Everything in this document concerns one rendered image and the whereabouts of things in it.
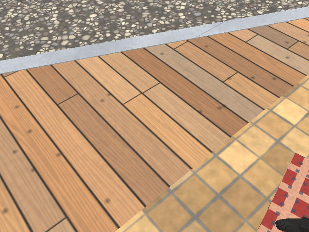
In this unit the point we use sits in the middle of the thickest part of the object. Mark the right robot hand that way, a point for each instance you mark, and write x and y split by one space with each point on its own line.
293 224

